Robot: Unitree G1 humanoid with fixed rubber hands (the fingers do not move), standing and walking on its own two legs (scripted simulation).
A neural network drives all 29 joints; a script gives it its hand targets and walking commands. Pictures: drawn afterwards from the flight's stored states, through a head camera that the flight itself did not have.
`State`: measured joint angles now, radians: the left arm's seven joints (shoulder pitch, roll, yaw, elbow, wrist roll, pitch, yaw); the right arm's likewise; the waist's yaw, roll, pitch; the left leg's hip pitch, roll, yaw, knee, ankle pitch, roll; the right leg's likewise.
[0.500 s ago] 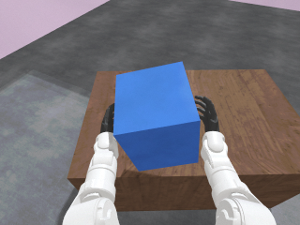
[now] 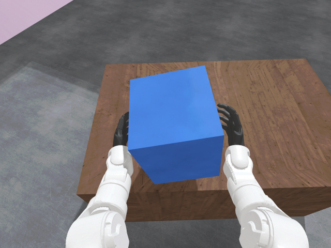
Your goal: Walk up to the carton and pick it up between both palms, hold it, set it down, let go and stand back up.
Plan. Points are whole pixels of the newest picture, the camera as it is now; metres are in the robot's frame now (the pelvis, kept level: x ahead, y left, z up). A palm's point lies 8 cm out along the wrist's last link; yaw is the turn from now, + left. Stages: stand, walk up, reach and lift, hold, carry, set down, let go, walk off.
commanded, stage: set down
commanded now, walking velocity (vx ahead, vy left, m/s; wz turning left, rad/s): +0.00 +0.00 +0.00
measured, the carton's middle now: (177, 130) +0.43 -0.01 -0.01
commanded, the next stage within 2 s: none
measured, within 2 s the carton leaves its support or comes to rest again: rests again in 1.76 s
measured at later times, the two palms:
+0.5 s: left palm (128, 147) +0.39 +0.13 -0.02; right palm (234, 143) +0.38 -0.16 +0.00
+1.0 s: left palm (134, 150) +0.39 +0.12 -0.05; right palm (235, 150) +0.38 -0.17 -0.04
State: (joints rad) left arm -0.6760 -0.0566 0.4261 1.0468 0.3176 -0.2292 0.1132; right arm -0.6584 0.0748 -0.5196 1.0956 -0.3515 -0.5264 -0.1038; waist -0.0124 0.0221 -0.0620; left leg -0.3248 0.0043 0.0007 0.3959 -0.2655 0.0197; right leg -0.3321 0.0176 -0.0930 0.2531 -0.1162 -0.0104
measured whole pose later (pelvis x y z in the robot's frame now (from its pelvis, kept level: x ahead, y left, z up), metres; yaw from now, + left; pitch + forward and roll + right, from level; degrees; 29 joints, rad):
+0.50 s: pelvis +0.00 +0.00 -0.01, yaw +0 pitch +18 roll -2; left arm -0.75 -0.02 0.44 1.23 0.28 -0.36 0.15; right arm -0.72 0.06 -0.61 1.18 -0.43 -0.57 -0.10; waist -0.02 0.03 -0.11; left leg -0.49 0.01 0.00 0.44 -0.26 0.02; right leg -0.50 0.02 -0.09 0.30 -0.12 -0.02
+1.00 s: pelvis -0.02 -0.02 -0.01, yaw +0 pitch +25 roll -1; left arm -0.87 0.04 0.47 1.43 0.26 -0.49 0.14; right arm -0.78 0.06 -0.70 1.23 -0.50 -0.59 -0.12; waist -0.04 0.02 -0.14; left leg -0.67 0.01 0.00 0.47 -0.24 0.01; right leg -0.69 0.01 -0.10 0.36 -0.11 -0.03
